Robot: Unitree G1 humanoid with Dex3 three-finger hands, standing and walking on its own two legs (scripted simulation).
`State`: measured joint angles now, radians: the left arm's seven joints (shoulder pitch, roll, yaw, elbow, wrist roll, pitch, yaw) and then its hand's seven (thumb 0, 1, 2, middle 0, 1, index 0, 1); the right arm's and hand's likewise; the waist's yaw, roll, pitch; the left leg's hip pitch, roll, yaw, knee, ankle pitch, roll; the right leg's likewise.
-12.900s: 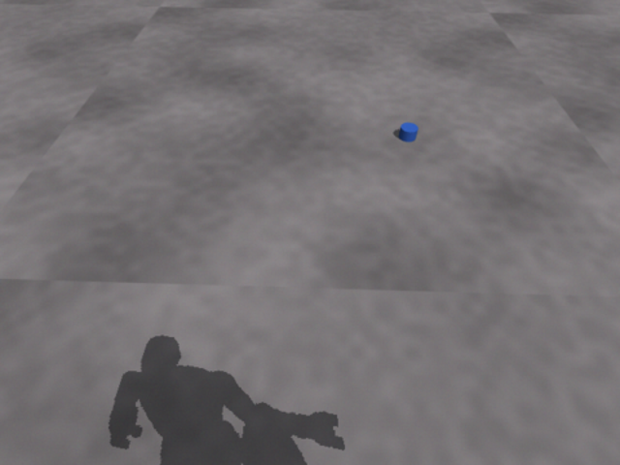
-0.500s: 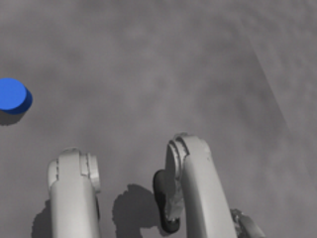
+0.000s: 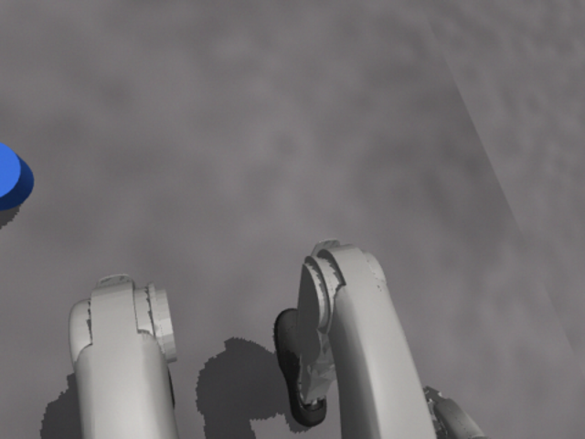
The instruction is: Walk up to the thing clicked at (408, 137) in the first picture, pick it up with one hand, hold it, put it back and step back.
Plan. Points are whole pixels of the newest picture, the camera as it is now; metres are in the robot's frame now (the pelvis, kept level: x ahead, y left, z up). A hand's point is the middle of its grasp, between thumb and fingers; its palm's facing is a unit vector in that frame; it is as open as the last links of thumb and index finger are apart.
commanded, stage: rise first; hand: left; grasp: from above
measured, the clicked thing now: out of the picture +0.48 +0.36 -0.29
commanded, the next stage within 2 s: none
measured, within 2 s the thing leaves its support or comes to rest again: neither
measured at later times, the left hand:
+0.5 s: hand out of the picture +0.43 +0.39 -0.18, palm faces -0.46 -0.12 -0.88, open 14.1 cm
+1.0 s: hand out of the picture +0.43 +0.39 -0.18, palm faces -0.45 -0.12 -0.88, open 14.1 cm
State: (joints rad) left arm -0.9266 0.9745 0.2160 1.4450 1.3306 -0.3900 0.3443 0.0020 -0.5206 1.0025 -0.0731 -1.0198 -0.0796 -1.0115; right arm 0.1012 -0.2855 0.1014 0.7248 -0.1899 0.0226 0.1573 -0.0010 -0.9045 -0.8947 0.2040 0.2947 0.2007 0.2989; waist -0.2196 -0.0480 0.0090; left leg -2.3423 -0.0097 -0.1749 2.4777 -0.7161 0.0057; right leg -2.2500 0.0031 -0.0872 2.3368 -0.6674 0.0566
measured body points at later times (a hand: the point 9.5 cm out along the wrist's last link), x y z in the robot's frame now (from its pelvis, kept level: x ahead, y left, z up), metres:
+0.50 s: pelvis +0.00 +0.00 +0.00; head +0.25 +0.11 +0.35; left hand +0.45 +0.39 -0.13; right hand +0.07 -0.27 -0.09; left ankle +0.06 +0.12 -0.28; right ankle +0.11 -0.13 -0.28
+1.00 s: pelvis +0.00 +0.00 +0.00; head +0.25 +0.12 +0.35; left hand +0.45 +0.40 -0.13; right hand +0.07 -0.27 -0.09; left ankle +0.06 +0.12 -0.28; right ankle +0.11 -0.13 -0.28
